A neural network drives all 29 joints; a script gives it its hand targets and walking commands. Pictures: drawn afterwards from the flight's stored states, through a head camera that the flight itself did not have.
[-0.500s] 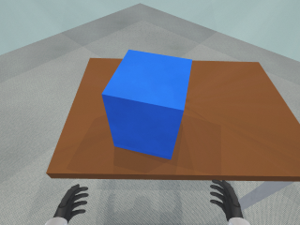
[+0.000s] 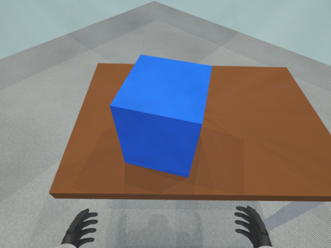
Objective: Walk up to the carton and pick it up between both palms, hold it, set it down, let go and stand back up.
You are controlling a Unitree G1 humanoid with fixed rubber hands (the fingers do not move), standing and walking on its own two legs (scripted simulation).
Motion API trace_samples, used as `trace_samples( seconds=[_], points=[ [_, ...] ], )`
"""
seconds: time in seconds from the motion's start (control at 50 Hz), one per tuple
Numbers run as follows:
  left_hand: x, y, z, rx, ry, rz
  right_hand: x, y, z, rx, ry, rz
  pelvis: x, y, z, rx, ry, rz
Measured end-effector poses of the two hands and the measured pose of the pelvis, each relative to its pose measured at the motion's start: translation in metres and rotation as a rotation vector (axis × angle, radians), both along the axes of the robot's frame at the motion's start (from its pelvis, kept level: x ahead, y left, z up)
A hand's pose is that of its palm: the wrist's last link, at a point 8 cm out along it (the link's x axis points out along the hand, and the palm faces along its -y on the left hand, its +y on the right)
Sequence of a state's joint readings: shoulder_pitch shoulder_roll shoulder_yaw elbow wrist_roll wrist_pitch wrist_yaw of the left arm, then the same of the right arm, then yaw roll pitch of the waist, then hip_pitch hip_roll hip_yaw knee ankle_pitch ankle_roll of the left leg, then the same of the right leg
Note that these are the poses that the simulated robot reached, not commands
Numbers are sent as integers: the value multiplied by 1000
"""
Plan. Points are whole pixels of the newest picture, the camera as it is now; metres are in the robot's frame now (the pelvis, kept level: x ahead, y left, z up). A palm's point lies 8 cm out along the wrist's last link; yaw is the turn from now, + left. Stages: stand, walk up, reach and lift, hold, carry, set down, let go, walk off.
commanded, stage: let go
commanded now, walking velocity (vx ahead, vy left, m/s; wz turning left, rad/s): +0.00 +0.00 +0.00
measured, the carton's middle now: (165, 118) +0.46 +0.00 +0.04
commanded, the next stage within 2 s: stand in 0.48 s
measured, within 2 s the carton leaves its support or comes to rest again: neither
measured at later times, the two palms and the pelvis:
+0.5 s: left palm (72, 247) +0.15 +0.22 -0.08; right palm (260, 243) +0.16 -0.23 -0.08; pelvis +0.00 +0.00 +0.00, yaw +0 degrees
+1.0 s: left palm out of the picture +0.12 +0.28 -0.09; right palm out of the picture +0.11 -0.29 -0.09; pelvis +0.01 +0.00 +0.00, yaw +0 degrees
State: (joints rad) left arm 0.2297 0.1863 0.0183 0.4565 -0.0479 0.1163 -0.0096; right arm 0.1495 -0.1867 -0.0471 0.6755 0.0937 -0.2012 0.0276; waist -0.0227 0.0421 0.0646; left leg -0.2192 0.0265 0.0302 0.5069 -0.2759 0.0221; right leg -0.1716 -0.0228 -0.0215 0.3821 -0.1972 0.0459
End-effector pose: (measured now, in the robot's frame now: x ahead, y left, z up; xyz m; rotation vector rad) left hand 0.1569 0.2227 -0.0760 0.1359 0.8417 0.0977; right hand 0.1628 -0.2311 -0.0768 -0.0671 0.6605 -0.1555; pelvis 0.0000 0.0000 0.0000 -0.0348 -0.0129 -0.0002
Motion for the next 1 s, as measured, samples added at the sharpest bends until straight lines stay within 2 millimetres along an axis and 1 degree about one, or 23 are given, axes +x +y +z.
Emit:
trace_samples(
  seconds=[0.18, 0.5, 0.54, 0.66, 0.74, 0.84, 1.0],
  points=[
    [-3, -1, -5, -6, 24, 6, -1, 0, -3, 2, 15, -2, 0, 0, 0, 0, 0, 0],
    [-5, -1, -8, -1, 24, 1, -3, -1, -4, 1, 19, -2, 0, 0, 0, 0, 0, 0],
    [-7, 4, -8, 38, 23, -28, -6, -5, -6, -9, 56, -2, 0, 0, 0, 0, 0, 0],
    [-15, 33, -9, 138, 58, -63, -27, -30, -13, -65, 182, -18, 1, 0, 0, 0, 1, 0],
    [-20, 48, -9, 179, 90, -69, -39, -43, -16, -95, 239, -24, 3, 0, 0, 1, 4, 0],
    [-24, 54, -12, 191, 118, -66, -46, -52, -17, -116, 277, -29, 5, 0, 0, 1, 8, 0],
    [-33, 56, -18, 187, 161, -55, -50, -56, -18, -125, 297, -33, 6, -1, 0, 1, 8, 0]
  ],
)
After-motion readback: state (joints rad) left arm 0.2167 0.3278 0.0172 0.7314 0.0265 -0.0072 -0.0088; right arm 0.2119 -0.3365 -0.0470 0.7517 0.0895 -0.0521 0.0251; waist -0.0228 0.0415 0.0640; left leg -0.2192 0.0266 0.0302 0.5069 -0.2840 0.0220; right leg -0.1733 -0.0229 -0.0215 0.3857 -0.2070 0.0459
